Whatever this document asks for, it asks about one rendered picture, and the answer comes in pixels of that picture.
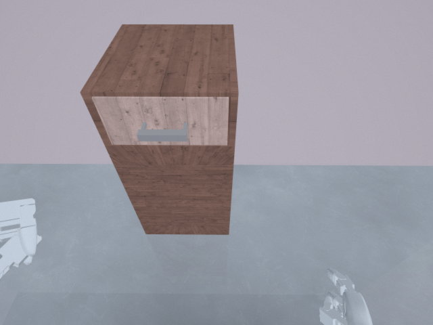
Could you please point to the cabinet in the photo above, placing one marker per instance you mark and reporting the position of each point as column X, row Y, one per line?
column 174, row 189

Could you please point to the robot right hand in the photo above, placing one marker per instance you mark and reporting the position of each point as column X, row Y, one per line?
column 351, row 309

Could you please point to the robot left hand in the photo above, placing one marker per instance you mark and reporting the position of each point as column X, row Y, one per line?
column 18, row 228

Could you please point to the drawer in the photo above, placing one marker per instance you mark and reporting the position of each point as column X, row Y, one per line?
column 206, row 118

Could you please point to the handle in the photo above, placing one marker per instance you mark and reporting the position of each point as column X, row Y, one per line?
column 162, row 135

